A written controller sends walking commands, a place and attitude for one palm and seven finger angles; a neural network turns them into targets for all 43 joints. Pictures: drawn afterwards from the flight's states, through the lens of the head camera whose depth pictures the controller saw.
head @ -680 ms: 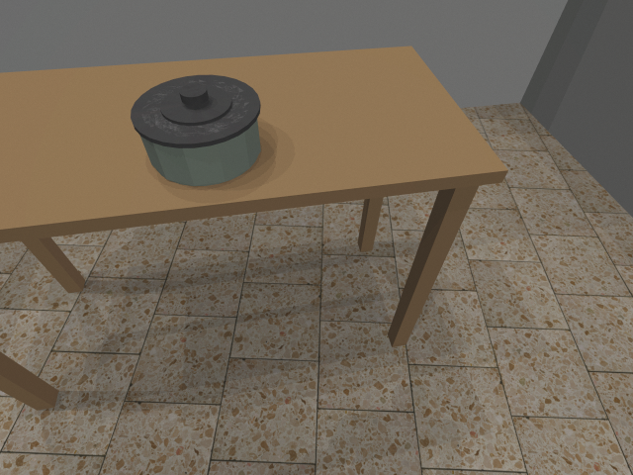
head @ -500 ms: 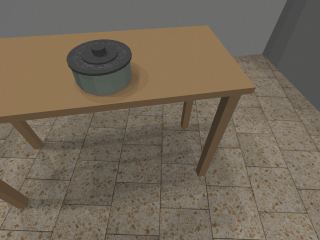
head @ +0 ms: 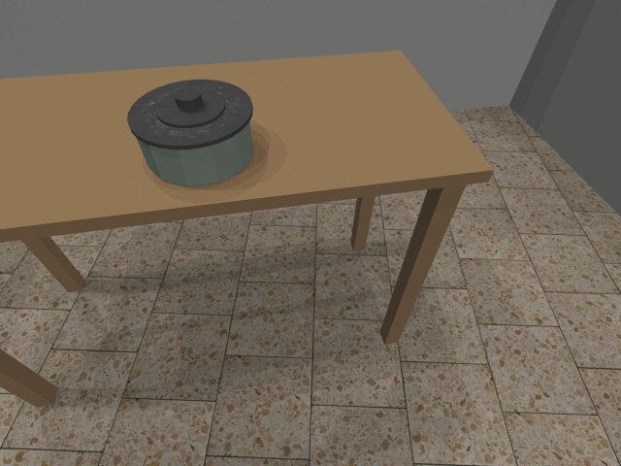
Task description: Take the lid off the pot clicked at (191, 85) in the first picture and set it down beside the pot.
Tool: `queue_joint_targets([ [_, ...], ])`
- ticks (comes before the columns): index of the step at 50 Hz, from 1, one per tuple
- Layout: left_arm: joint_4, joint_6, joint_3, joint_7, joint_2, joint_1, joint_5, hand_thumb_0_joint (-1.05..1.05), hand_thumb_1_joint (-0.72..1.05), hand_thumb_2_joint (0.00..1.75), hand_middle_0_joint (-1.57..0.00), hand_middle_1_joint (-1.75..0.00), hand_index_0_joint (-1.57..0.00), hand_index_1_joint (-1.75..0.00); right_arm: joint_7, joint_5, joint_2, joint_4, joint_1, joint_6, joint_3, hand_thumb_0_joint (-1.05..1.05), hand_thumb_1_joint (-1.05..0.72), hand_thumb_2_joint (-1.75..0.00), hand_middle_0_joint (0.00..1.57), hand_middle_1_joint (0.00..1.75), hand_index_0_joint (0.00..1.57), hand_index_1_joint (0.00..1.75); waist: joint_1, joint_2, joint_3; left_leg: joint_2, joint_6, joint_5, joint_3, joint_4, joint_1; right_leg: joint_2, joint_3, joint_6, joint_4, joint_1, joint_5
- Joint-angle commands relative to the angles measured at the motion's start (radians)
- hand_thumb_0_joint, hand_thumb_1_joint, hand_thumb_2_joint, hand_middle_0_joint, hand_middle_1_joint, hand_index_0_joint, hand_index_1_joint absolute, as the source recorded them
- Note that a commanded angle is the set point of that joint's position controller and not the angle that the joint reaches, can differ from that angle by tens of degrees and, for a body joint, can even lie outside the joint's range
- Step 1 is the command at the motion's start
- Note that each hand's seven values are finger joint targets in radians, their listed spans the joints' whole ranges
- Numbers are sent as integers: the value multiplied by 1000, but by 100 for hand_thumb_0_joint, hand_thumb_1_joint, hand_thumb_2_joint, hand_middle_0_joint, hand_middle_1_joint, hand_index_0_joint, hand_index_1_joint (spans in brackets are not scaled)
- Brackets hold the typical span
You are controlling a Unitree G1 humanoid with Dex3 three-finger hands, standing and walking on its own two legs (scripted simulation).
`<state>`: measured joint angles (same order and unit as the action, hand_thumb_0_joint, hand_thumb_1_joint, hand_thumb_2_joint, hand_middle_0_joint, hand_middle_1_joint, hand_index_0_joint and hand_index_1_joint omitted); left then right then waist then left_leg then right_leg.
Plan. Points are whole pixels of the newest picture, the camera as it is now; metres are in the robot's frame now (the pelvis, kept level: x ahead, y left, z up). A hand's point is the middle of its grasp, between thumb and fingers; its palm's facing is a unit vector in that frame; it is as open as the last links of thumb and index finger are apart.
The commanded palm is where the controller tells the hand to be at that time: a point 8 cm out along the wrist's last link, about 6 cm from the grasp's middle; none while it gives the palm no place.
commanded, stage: turn to face it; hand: left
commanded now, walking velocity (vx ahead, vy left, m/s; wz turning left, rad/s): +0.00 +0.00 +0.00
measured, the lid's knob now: (188, 98) +0.64 +0.25 +0.14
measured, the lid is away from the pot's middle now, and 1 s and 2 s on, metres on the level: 0.00 0.00 0.00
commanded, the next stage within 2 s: take the last steps up to it in 0.58 s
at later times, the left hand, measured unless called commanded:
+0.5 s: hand out of the picture +0.01 +0.20 -0.18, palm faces +0.12 -0.96 -0.24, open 7.4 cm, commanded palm none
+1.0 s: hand out of the picture -0.09 +0.15 -0.17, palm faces +0.29 -0.93 -0.21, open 7.4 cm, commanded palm none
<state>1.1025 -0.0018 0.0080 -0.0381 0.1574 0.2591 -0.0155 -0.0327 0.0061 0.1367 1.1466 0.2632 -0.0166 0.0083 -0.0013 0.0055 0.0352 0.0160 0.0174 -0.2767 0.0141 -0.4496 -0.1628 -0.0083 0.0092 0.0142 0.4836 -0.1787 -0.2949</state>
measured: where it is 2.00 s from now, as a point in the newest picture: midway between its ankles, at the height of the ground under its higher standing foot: outside the picture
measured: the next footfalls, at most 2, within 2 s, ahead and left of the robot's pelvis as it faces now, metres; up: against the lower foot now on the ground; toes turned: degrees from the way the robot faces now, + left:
left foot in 1.06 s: +0.04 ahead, +0.14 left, +0.00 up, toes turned +17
right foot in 1.34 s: +0.23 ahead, -0.09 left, +0.00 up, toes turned +7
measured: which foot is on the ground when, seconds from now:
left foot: down 0.00-0.62, up 0.64-1.00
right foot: down 0.00-1.00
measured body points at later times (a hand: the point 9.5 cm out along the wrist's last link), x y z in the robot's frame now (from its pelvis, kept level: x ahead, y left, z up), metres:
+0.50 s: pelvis -0.02 +0.00 -0.01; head +0.01 +0.01 +0.44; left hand +0.01 +0.25 -0.17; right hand +0.02 -0.23 -0.17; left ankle -0.02 +0.13 -0.74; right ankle -0.03 -0.11 -0.73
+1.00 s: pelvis +0.01 -0.01 +0.00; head +0.04 -0.01 +0.45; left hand -0.10 +0.20 -0.15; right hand +0.16 -0.23 -0.14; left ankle -0.01 +0.13 -0.71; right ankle -0.03 -0.12 -0.74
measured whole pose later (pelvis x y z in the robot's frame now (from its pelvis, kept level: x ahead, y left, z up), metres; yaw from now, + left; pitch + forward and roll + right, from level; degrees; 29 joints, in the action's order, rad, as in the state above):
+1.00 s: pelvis +0.01 -0.01 +0.00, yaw +12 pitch +1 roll +2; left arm 1.05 -0.02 0.04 -0.01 0.18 0.41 -0.03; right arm 0.02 0.02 0.20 0.99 0.16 0.01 0.05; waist -0.06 0.04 0.04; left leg 0.04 -0.01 -0.34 0.06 -0.68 -0.34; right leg 0.04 -0.09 0.03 0.45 -0.11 -0.35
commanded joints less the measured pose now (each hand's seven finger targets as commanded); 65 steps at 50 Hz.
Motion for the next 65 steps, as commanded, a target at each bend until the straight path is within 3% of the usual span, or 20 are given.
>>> queue_joint_targets([
  [1, -33, -15, 24, -4, 106, 65, 3, 0, 90, 90, -20, -30, -20, -30, -8, -2, 95, -17, 66, -10, 14, 0, -90, -90, 20, 30, 20, 30, 1, 0, 15, 77, -43, 193, -64, 59, 18, 100, 78, 12, -88, -39, 214],
  [17, -126, 13, 67, -5, 161, 17, 0, 0, 90, 90, -20, -30, -20, -30, -2, 3, 108, -110, 55, 21, 46, 0, -90, -90, 20, 30, 20, 30, 11, 53, -5, 27, -34, 156, -53, -133, -93, 199, 76, 66, -27, -77, 190],
  [21, -165, 23, 65, 0, 126, -25, 0, 0, 90, 90, -20, -30, -20, -30, 0, 13, 173, -137, 69, 17, 56, 0, -90, -90, 20, 30, 20, 30, 22, -148, 3, 153, -115, 219, -286, 43, -90, 57, -63, -11, 159, -135, 2],
  [22, -175, 22, 62, 0, 113, -33, 1, 0, 90, 90, -20, -30, -20, -30, -3, 16, 200, -146, 75, 16, 61, 0, -90, -90, 20, 30, 20, 30, 25, -203, 5, 210, -167, 240, -404, 110, -79, 19, -73, -25, 239, -174, -107],
  [24, -189, 24, 61, -1, 106, -52, 1, 0, 90, 90, -20, -30, -20, -30, -8, 19, 209, -161, 69, 15, 65, 0, -90, -90, 20, 30, 20, 30, 29, -212, 9, 244, -223, 296, -461, 151, -77, 25, -8, -19, 385, -227, -249],
  [29, -174, 9, 63, 10, 110, 45, 11, 0, 90, 90, -20, -30, -20, -30, -6, 14, 214, -203, -15, 28, 65, 0, -90, -90, 20, 30, 20, 30, -32, -119, -83, 124, -136, 364, -292, -18, -91, 20, -16, -31, 1, -8, -11],
  [30, -171, 3, 72, 4, 157, 58, 4, 0, 90, 90, -20, -30, -20, -30, -1, 4, 177, -210, -18, 29, 63, 0, -90, -90, 20, 30, 20, 30, -35, 7, -75, 55, -79, 225, -213, -117, -211, 106, 69, -14, -113, 105, 96],
  [31, -178, -1, 90, -2, 245, 69, -4, 0, 90, 90, -20, -30, -20, -30, 4, 0, 131, -234, -13, 32, 58, 0, -90, -90, 20, 30, 20, 30, -35, 212, -53, -51, -20, -29, -72, -266, -344, 315, 283, 68, -174, 158, 232],
  [32, -190, -2, 94, -2, 263, 79, -4, 0, 90, 90, -20, -30, -20, -30, 5, 7, 149, -249, -61, 37, 67, 0, -90, -90, 20, 30, 20, 30, -59, 188, -34, -40, -4, -280, -64, -443, -378, 430, 359, 174, -183, 100, 318],
  [37, -189, -17, 74, 3, 184, 37, -12, 0, 90, 90, -20, -30, -20, -30, 27, 15, 127, -207, -54, 41, 64, 0, -90, -90, 20, 30, 20, 30, -16, 123, 9, 15, 2, -185, -28, -600, -395, 302, 185, 190, -176, 94, 244],
  [41, -143, -34, 72, 16, 196, 144, -17, 0, 90, 90, -20, -30, -20, -30, 46, 16, 122, -233, -152, 25, 58, 0, -90, -90, 20, 30, 20, 30, -59, 126, 62, 22, -9, -132, 16, -470, -411, 310, 221, 199, -252, 109, -6],
  [44, -126, -42, 68, 20, 193, 157, -18, 0, 90, 90, -20, -30, -20, -30, 52, 15, 116, -240, -173, 15, 55, 0, -90, -90, 20, 30, 20, 30, -49, 129, 78, 33, -19, -109, 25, -388, -384, 310, 208, 190, -276, 83, -61],
  [50, -96, -39, 65, 31, 172, 147, -4, 0, 90, 90, -20, -30, -20, -30, 38, 10, 110, -181, -30, -23, 43, 0, -90, -90, 20, 30, 20, 30, 19, 86, 16, -23, -35, 21, 118, -5, 47, 200, 42, 107, -103, -72, 45],
  [51, -102, -35, 57, 36, 141, 151, -8, 0, 90, 90, -20, -30, -20, -30, 26, 8, 155, -154, 55, -28, 59, 0, -90, -90, 20, 30, 20, 30, 56, 13, -2, 33, -63, -33, 44, 13, 220, 161, 4, 79, 25, -210, 9],
  [52, -128, -36, 48, 44, 91, 129, -4, 0, 90, 90, -20, -30, -20, -30, 15, 21, 244, -129, 166, -33, 80, 0, -90, -90, 20, 30, 20, 30, 106, -193, -21, 238, -157, -134, -263, 103, 342, 75, -88, 32, 269, -394, -79],
  [53, -167, -45, 38, 46, 76, 82, -6, 0, 90, 90, -20, -30, -20, -30, 11, 25, 298, -117, 259, -26, 90, 0, -90, -90, 20, 30, 20, 30, 127, -259, 1, 394, -259, -77, -479, 207, 348, 22, -112, 13, 496, -534, -296],
  [54, -182, -42, 45, 39, 92, 23, -13, 0, 90, 90, -20, -30, -20, -30, 8, 25, 270, -113, 251, -23, 83, 0, -90, -90, 20, 30, 20, 30, 127, -222, 23, 397, -285, -73, -481, 232, 252, 61, -41, 17, 643, -559, -285],
  [58, -154, -24, 55, 59, 77, 69, -8, 0, 90, 90, -20, -30, -20, -30, 4, 17, 170, -165, 35, -50, 49, 0, -90, -90, 20, 30, 20, 30, -5, -137, 63, 276, -210, 76, -204, 267, -15, 146, 1, -5, 593, -421, -91],
  [63, -157, -23, 53, 68, 45, 92, -7, 0, 90, 90, -20, -30, -20, -30, 8, 19, 198, -151, 28, -47, 61, 0, -90, -90, 20, 30, 20, 30, -20, -108, 19, 203, -165, 121, -41, 163, -91, 79, -132, -28, 227, -157, 7],
  [65, -123, -34, 65, 63, 81, 185, -10, 0, 90, 90, -20, -30, -20, -30, 9, 19, 189, -138, 38, -36, 60, 0, -90, -90, 20, 30, 20, 30, -60, -35, -16, 141, -111, 40, 7, -22, -136, 43, -150, -21, 68, 24, 89],
])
